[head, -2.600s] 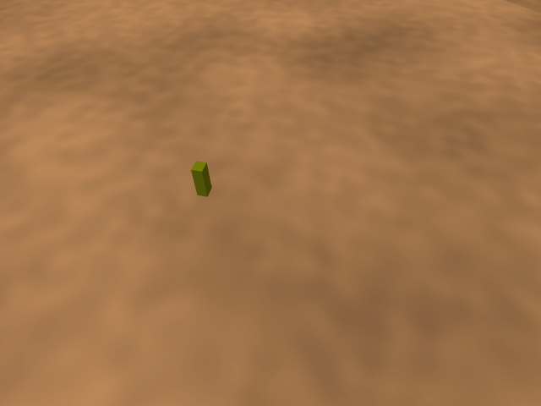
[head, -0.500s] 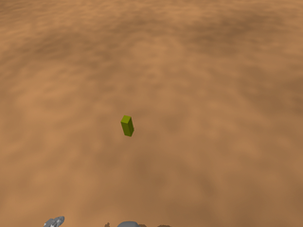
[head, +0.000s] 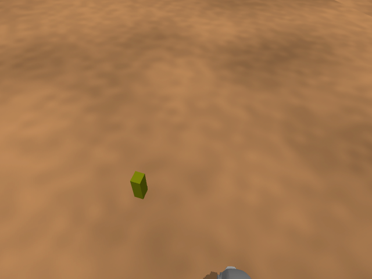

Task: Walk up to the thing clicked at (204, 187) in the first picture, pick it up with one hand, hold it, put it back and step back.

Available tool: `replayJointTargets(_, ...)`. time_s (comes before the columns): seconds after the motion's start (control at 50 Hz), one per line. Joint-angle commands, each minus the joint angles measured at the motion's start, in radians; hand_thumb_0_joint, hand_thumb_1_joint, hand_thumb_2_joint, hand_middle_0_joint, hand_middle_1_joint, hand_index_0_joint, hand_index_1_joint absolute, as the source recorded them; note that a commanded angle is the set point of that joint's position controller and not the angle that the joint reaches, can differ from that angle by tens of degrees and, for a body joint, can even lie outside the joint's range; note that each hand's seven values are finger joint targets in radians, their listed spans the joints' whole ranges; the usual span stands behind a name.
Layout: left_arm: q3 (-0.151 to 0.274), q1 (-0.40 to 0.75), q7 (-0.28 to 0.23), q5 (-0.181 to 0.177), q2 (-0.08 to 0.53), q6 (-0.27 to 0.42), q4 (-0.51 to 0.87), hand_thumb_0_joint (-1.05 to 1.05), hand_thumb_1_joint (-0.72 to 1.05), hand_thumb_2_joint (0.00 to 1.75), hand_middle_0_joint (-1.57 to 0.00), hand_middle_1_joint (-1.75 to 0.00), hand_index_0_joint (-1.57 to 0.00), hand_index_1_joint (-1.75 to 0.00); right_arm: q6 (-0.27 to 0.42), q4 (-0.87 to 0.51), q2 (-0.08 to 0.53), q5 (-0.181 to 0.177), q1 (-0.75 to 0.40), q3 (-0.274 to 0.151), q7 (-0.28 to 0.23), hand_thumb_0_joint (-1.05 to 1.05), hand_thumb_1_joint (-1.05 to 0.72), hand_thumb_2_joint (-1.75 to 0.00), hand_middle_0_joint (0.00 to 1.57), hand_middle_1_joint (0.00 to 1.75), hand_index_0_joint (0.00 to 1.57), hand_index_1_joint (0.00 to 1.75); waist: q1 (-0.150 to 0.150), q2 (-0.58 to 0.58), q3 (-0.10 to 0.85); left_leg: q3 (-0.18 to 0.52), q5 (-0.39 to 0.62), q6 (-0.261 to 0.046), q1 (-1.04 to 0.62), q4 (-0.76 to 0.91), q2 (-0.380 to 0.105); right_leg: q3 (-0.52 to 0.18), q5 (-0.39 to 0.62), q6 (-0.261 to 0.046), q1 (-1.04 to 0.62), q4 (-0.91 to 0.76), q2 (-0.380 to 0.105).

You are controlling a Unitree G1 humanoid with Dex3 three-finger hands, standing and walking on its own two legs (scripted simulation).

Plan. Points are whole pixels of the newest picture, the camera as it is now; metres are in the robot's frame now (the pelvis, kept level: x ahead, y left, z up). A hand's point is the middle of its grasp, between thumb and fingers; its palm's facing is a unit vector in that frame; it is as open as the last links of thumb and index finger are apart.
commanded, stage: walk up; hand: left
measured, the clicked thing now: (139, 185) +0.69 +0.26 -0.68
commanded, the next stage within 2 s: stand in 2.00 s
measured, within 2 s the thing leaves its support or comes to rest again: neither
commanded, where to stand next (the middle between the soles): +0.32 -0.03 m, yaw +1 degrees
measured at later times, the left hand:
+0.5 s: hand (91, 257) +0.20 +0.24 -0.14, palm faces +0.02 -0.92 -0.38, open 7.4 cm
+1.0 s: hand (107, 215) +0.31 +0.23 -0.16, palm faces +0.00 -0.91 -0.41, open 7.4 cm
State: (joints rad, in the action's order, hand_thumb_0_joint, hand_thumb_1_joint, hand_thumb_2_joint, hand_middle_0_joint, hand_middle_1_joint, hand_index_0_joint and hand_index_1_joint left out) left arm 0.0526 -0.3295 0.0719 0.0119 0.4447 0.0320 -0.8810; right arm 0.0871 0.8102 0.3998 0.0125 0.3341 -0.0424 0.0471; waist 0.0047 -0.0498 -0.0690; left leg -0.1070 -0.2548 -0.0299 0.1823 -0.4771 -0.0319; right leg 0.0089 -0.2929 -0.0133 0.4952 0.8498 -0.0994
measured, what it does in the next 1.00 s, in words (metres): walks ahead: right foot, then left foot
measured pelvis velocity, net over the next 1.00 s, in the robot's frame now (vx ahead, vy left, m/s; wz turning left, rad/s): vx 0.25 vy -0.04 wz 0.03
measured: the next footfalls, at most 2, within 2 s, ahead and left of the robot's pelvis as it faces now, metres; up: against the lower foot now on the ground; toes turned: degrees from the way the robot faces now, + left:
right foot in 0.14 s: +0.20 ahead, -0.16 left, +0.00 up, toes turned -4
left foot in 0.54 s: +0.31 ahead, +0.09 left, +0.00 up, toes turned +4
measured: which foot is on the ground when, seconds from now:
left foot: down 0.00-0.16, up 0.18-0.52, down 0.54-1.00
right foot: up 0.00-0.12, down 0.14-0.58, up 0.60-0.84, down 0.86-1.00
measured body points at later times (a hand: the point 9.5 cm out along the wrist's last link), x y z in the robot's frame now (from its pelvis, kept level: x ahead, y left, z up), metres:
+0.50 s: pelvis +0.18 -0.04 -0.01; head +0.20 -0.04 +0.44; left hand +0.20 +0.29 -0.11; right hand +0.27 -0.35 -0.12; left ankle +0.27 +0.10 -0.72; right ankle +0.16 -0.16 -0.74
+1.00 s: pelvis +0.25 -0.04 -0.02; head +0.27 -0.05 +0.43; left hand +0.31 +0.28 -0.13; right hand +0.36 -0.34 -0.15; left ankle +0.27 +0.09 -0.74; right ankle +0.30 -0.16 -0.74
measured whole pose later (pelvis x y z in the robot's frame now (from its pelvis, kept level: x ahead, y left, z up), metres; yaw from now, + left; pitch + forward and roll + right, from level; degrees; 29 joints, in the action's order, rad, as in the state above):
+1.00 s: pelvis +0.25 -0.04 -0.02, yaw +2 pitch -3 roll +0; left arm 0.00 -0.20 0.00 0.01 0.38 0.03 -0.96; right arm -0.01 0.93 0.38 -0.01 0.16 -0.02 0.01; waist -0.01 0.03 -0.09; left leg -0.03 -0.33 -0.01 0.32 -0.71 -0.03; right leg 0.03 -0.30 0.00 0.37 0.71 -0.04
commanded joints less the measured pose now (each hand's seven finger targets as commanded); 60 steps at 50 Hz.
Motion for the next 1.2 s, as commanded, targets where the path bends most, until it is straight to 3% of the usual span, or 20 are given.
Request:
replayJointTargets(0.0,0.055,0.052,0.005,0.001,0.15,0.036,0.089,0.0,0.9,0.9,-0.2,-0.3,-0.2,-0.3,0.023,-0.071,0.294,-0.01,0.005,-0.094,-0.012,0.0,-0.9,-0.9,0.2,0.3,0.2,0.3,0.021,0.195,-0.014,0.19,-0.057,-0.175,0.035,0.214,-0.223,0.027,0.109,-0.003,-0.022,-0.175,-0.005)
replayJointTargets(0.1,0.081,-0.085,-0.01,0.004,0.182,0.056,0.03,0.0,0.9,0.9,-0.2,-0.3,-0.2,-0.3,0.001,-0.087,0.246,-0.007,-0.035,-0.073,-0.011,0.0,-0.9,-0.9,0.2,0.3,0.2,0.3,-0.073,0.061,0.065,0.113,-0.045,-0.112,0.191,-0.078,-0.156,0.072,0.08,-0.02,-0.409,-0.306,0.077)
replayJointTargets(0.12,0.102,-0.167,-0.022,0.009,0.229,0.067,0.018,0.0,0.9,0.9,-0.2,-0.3,-0.2,-0.3,0.0,-0.086,0.193,-0.007,0.015,-0.051,-0.011,0.0,-0.9,-0.9,0.2,0.3,0.2,0.3,-0.112,-0.109,0.121,0.04,-0.024,-0.079,0.267,-0.347,-0.08,-0.052,-0.064,-0.049,-0.541,-0.42,0.003)
replayJointTargets(0.14,0.122,-0.196,-0.037,0.011,0.325,0.078,0.04,0.0,0.9,0.9,-0.2,-0.3,-0.2,-0.3,-0.002,-0.111,0.125,-0.011,0.036,-0.024,-0.01,0.0,-0.9,-0.9,0.2,0.3,0.2,0.3,-0.111,-0.295,0.108,0.013,-0.264,-0.02,0.491,-0.609,0.047,-0.517,-0.228,-0.139,-0.6,-0.576,-0.259)
replayJointTargets(0.16,0.114,-0.17,-0.037,0.0,0.345,0.075,0.049,0.0,0.9,0.9,-0.2,-0.3,-0.2,-0.3,-0.013,-0.085,0.225,-0.006,-0.007,-0.055,-0.024,0.0,-0.9,-0.9,0.2,0.3,0.2,0.3,-0.114,-0.176,0.074,0.127,-0.294,-0.014,0.517,-0.692,0.023,-0.676,-0.206,-0.24,-0.525,-0.609,-0.346)
replayJointTargets(0.28,0.076,-0.003,-0.047,-0.008,0.232,0.074,0.104,0.0,0.9,0.9,-0.2,-0.3,-0.2,-0.3,-0.025,0.005,0.212,-0.011,0.067,-0.06,0.0,0.0,-0.9,-0.9,0.2,0.3,0.2,0.3,-0.018,-0.127,-0.004,0.132,-0.103,0.015,0.345,-0.486,-0.054,-0.168,0.09,-0.211,-0.268,-0.575,-0.161)
replayJointTargets(0.4,0.079,-0.029,-0.041,0.001,0.253,0.076,0.13,0.0,0.9,0.9,-0.2,-0.3,-0.2,-0.3,-0.019,-0.041,0.186,0.006,-0.053,-0.067,0.018,0.0,-0.9,-0.9,0.2,0.3,0.2,0.3,-0.051,-0.091,0.019,0.077,0.003,0.024,0.285,-0.23,-0.051,-0.142,-0.03,-0.215,-0.277,-0.562,-0.183)
replayJointTargets(0.5,0.033,0.005,-0.054,-0.012,0.192,0.054,0.135,0.0,0.9,0.9,-0.2,-0.3,-0.2,-0.3,-0.001,0.002,0.186,0.01,0.022,-0.072,-0.009,0.0,-0.9,-0.9,0.2,0.3,0.2,0.3,0.027,0.019,0.073,0.039,0.104,-0.014,-0.046,-0.053,0.019,-0.012,0.287,-0.129,-0.138,-0.255,-0.115)
replayJointTargets(0.52,0.014,-0.009,-0.057,-0.017,0.147,0.053,0.142,0.0,0.9,0.9,-0.2,-0.3,-0.2,-0.3,0.001,0.014,0.245,0.014,0.082,-0.088,-0.02,0.0,-0.9,-0.9,0.2,0.3,0.2,0.3,0.054,0.17,0.12,0.177,0.077,-0.058,-0.146,0.012,-0.075,0.053,0.266,-0.08,-0.08,-0.062,-0.042)
replayJointTargets(0.54,0.0,-0.03,-0.058,-0.028,0.092,0.047,0.156,0.0,0.9,0.9,-0.2,-0.3,-0.2,-0.3,0.003,-0.011,0.326,0.018,0.108,-0.106,-0.028,0.0,-0.9,-0.9,0.2,0.3,0.2,0.3,0.06,0.332,0.155,0.574,0.048,-0.16,-0.238,0.135,-0.31,0.085,-0.052,-0.014,0.102,0.158,0.1)
replayJointTargets(0.56,0.028,-0.039,-0.074,-0.018,0.181,0.031,0.116,0.0,0.9,0.9,-0.2,-0.3,-0.2,-0.3,-0.003,-0.012,0.358,-0.011,0.105,-0.115,-0.027,0.0,-0.9,-0.9,0.2,0.3,0.2,0.3,0.061,0.261,0.142,0.673,0.102,-0.27,-0.182,0.153,-0.401,0.01,-0.303,-0.021,0.097,0.259,0.085)
replayJointTargets(0.64,0.025,-0.068,-0.077,-0.022,0.179,0.02,0.059,0.0,0.9,0.9,-0.2,-0.3,-0.2,-0.3,-0.009,-0.032,0.266,-0.014,-0.024,-0.078,-0.044,0.0,-0.9,-0.9,0.2,0.3,0.2,0.3,-0.01,0.212,0.055,0.321,0.336,-0.187,-0.016,0.089,-0.263,-0.056,-0.183,-0.032,0.026,0.189,0.021)
replayJointTargets(0.76,0.022,-0.054,-0.083,-0.016,0.117,0.017,0.003,0.0,0.9,0.9,-0.2,-0.3,-0.2,-0.3,-0.033,-0.037,0.24,-0.009,-0.121,-0.049,-0.049,0.0,-0.9,-0.9,0.2,0.3,0.2,0.3,-0.026,0.234,0.116,0.194,0.493,-0.174,0.104,-0.056,-0.226,0.035,-0.014,-0.004,-0.208,-0.133,0.062)
replayJointTargets(0.82,0.035,-0.03,-0.093,-0.001,0.163,0.029,-0.018,0.0,0.9,0.9,-0.2,-0.3,-0.2,-0.3,-0.058,-0.037,0.176,-0.028,-0.17,-0.021,-0.046,0.0,-0.9,-0.9,0.2,0.3,0.2,0.3,-0.055,0.114,0.13,0.161,0.158,-0.073,0.228,-0.165,-0.155,-0.025,0.167,-0.035,-0.359,-0.344,0.045)
replayJointTargets(0.84,0.043,0.017,-0.096,0.011,0.214,0.04,-0.007,0.0,0.9,0.9,-0.2,-0.3,-0.2,-0.3,-0.065,-0.033,0.13,-0.034,-0.145,-0.009,-0.043,0.0,-0.9,-0.9,0.2,0.3,0.2,0.3,-0.024,-0.044,0.119,0.109,0.016,-0.02,0.271,-0.269,-0.077,-0.257,0.192,-0.083,-0.328,-0.419,-0.12)
replayJointTargets(0.86,0.046,0.088,-0.094,-0.001,0.278,0.035,0.004,0.0,0.9,0.9,-0.2,-0.3,-0.2,-0.3,-0.08,-0.011,0.152,-0.033,-0.153,-0.018,-0.052,0.0,-0.9,-0.9,0.2,0.3,0.2,0.3,-0.015,-0.12,0.077,0.09,-0.263,0.001,0.197,-0.347,0.003,-0.426,0.123,-0.205,-0.128,-0.502,-0.27)
replayJointTargets(0.88,0.038,0.155,-0.092,0.002,0.263,0.034,0.012,0.0,0.9,0.9,-0.2,-0.3,-0.2,-0.3,-0.088,0.026,0.184,-0.026,-0.147,-0.031,-0.054,0.0,-0.9,-0.9,0.2,0.3,0.2,0.3,0.002,-0.101,0.028,0.117,-0.293,0.005,0.135,-0.395,-0.023,-0.422,0.09,-0.234,-0.05,-0.492,-0.268)
replayJointTargets(0.94,0.018,0.22,-0.092,-0.001,0.209,0.025,-0.007,0.0,0.9,0.9,-0.2,-0.3,-0.2,-0.3,-0.075,0.1,0.172,-0.032,-0.091,-0.026,-0.049,0.0,-0.9,-0.9,0.2,0.3,0.2,0.3,0.041,-0.115,0.057,0.107,-0.053,-0.005,0.061,-0.141,-0.029,-0.225,0.162,-0.121,-0.094,-0.397,-0.141)
replayJointTargets(1.0,-0.002,0.174,-0.084,-0.013,0.146,0.015,-0.045,0.0,0.9,0.9,-0.2,-0.3,-0.2,-0.3,-0.056,0.104,0.223,-0.017,-0.219,-0.025,-0.044,0.0,-0.9,-0.9,0.2,0.3,0.2,0.3,-0.029,0.008,0.116,0.264,-0.022,-0.051,0.094,-0.005,-0.128,-0.094,0.057,-0.029,-0.186,-0.342,-0.012)
replayJointTargets(1.18,-0.011,0.289,-0.078,-0.018,0.137,0.015,-0.137,0.0,0.9,0.9,-0.2,-0.3,-0.2,-0.3,-0.055,0.229,0.182,-0.016,-0.254,0.01,-0.038,0.0,-0.9,-0.9,0.2,0.3,0.2,0.3,-0.018,0.044,0.093,0.205,0.045,-0.01,0.065,0.111,-0.092,-0.09,0.111,-0.022,-0.306,-0.459,-0.035)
